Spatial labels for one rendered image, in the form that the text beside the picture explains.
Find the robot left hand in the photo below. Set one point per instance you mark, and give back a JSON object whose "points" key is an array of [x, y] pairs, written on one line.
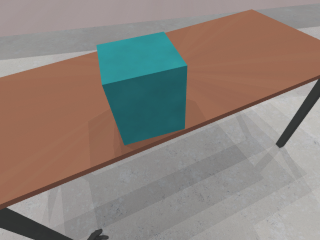
{"points": [[96, 235]]}

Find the carton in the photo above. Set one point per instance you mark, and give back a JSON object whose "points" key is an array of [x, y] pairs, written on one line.
{"points": [[145, 82]]}

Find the table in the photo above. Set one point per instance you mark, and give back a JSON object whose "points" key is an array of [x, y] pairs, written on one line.
{"points": [[56, 124]]}

